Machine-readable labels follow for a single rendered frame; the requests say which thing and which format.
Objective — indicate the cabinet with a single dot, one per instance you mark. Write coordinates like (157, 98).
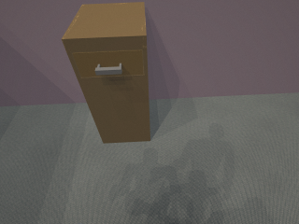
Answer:
(120, 105)

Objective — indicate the handle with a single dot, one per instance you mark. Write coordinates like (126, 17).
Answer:
(112, 70)

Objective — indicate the drawer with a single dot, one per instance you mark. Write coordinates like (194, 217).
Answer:
(131, 61)

